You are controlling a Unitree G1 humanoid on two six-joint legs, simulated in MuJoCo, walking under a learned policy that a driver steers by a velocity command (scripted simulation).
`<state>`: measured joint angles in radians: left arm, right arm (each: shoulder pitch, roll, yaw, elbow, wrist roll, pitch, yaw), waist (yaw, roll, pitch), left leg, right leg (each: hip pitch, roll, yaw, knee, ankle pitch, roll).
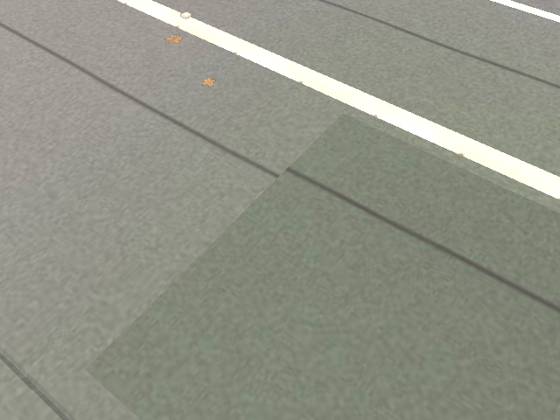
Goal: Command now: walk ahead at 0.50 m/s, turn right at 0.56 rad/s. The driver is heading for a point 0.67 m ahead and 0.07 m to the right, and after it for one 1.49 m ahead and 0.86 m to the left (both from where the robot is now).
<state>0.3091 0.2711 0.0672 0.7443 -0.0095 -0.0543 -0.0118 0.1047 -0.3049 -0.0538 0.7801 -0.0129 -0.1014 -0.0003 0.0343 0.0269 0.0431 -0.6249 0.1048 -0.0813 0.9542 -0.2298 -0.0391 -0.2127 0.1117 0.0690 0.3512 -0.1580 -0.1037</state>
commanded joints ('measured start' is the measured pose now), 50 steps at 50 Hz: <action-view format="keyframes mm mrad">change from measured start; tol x32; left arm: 1 -23 181 49 -77 -8 -13 23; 50 -181 120 27 -79 33 -36 17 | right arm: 1 -43 -51 -11 -69 -4 -1 -3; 50 178 -47 -13 24 21 69 -5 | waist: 1 -13 -81 -45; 13 -97 188 -366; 34 -106 36 41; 40 90 -182 -457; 50 -80 -109 -82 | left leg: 1 50 -39 33 -208 193 -34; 11 356 -94 15 -527 177 59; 14 984 331 -733 -640 -279 306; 20 506 151 -155 -763 49 209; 37 641 147 261 -389 868 138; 40 -65 -90 22 397 -382 35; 50 127 -2 34 -32 76 -20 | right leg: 1 -46 -202 170 -134 211 -151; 10 80 -251 346 56 82 -76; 15 -593 -105 118 951 -357 84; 34 -402 -159 -97 260 50 38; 37 14 -56 -159 153 60 -36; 39 633 -442 533 116 -22 -253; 43 251 -397 210 14 542 -170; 50 -6 -326 -115 -122 627 -123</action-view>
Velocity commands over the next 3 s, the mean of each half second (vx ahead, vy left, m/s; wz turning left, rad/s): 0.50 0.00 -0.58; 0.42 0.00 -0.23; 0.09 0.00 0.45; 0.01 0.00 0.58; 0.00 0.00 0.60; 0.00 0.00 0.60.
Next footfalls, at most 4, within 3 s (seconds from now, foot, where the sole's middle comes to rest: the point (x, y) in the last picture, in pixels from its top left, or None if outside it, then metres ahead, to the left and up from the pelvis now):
0.24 left None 0.33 0.15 -0.78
0.76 right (400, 400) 0.51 -0.20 -0.78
1.24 left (333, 310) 0.74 -0.05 -0.78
1.66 right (424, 331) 0.69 -0.28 -0.78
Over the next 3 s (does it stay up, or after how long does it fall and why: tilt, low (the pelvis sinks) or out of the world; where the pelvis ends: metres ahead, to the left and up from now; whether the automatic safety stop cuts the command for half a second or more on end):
stays up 0.60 -0.12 -0.02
